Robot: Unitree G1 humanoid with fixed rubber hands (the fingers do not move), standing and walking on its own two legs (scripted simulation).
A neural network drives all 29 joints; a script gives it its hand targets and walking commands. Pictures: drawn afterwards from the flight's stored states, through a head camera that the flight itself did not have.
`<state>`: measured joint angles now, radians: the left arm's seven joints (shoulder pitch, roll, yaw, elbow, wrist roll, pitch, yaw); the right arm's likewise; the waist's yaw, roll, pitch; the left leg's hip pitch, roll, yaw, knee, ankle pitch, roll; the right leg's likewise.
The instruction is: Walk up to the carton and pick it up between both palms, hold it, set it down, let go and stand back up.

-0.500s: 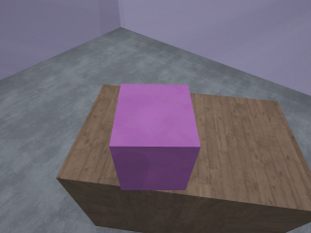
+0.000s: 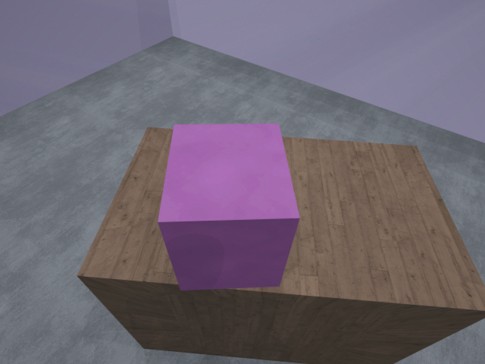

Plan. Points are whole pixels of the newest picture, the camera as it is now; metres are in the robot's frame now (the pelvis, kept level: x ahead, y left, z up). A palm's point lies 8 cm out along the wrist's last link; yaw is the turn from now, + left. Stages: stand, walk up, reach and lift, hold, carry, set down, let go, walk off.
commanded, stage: walk up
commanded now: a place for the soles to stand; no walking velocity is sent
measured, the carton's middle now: (228, 208) +0.43 +0.03 -0.01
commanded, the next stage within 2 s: none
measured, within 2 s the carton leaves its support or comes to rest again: neither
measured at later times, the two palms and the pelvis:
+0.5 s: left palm out of the picture +0.02 +0.33 -0.14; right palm out of the picture -0.04 -0.17 -0.11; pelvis -0.09 +0.08 +0.00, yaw -5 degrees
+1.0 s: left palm out of the picture -0.08 +0.32 -0.14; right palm out of the picture -0.14 -0.17 -0.13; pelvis -0.10 +0.06 +0.00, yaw -4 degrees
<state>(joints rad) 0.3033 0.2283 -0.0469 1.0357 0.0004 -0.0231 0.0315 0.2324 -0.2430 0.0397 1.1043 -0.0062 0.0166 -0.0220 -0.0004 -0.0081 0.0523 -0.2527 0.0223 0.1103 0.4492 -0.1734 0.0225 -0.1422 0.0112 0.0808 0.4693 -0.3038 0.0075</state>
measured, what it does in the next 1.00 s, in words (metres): walks backwards: left foot, then right foot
